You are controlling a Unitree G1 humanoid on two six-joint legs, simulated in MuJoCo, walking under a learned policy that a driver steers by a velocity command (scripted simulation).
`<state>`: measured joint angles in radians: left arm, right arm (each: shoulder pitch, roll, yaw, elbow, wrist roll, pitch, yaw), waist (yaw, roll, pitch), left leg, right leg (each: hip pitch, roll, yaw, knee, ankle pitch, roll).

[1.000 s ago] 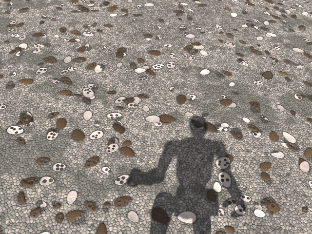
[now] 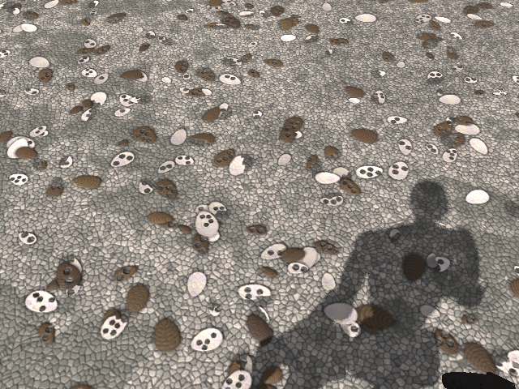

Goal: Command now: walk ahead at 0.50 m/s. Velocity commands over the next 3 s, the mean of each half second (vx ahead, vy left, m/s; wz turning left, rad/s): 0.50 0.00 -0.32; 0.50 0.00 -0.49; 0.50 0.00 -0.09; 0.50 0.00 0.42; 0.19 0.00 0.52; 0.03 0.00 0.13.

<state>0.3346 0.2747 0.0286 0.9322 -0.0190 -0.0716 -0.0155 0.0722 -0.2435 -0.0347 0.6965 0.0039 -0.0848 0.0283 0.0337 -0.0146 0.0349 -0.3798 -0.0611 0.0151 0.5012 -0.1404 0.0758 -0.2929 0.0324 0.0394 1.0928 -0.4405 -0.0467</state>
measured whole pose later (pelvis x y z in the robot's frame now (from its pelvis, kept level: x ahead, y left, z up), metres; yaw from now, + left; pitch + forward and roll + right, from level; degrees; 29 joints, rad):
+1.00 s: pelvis +0.54 -0.14 -0.01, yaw -27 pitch +2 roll +1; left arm 0.37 0.29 0.06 0.80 -0.02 -0.03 0.01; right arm 0.10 -0.27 -0.05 0.70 0.00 -0.13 0.03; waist 0.05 -0.02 0.01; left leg -0.42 -0.05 0.00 0.53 -0.15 0.03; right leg -0.22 0.09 0.18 0.98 -0.51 -0.05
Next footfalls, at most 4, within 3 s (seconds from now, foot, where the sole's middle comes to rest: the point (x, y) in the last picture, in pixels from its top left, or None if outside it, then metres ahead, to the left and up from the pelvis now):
0.44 right None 0.36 -0.19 -0.77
0.92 left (310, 308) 0.70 -0.10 -0.77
1.42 right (429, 283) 0.79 -0.44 -0.77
2.00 left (377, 186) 1.15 -0.34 -0.77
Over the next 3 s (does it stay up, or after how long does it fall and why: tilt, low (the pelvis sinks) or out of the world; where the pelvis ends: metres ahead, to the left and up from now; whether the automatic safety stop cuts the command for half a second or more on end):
stays up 1.18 -0.42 0.00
